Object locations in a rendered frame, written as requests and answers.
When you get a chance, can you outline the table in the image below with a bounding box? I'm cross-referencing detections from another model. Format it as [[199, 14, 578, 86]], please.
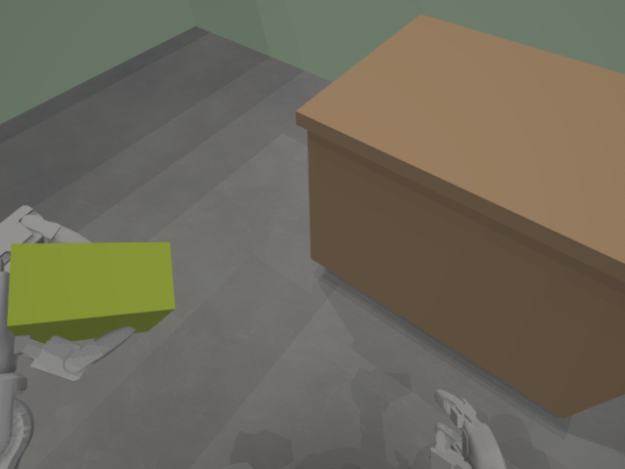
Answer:
[[296, 15, 625, 418]]

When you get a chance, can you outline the sponge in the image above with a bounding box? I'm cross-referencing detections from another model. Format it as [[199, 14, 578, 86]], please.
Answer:
[[7, 242, 175, 344]]

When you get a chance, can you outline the robot left hand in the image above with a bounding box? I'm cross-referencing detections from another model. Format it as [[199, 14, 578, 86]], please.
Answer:
[[0, 205, 136, 382]]

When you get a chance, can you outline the robot right hand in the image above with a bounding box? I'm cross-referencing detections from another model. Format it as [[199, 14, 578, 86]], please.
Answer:
[[431, 389, 507, 469]]

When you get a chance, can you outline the robot left forearm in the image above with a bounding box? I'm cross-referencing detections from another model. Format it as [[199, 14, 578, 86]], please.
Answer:
[[0, 372, 34, 469]]

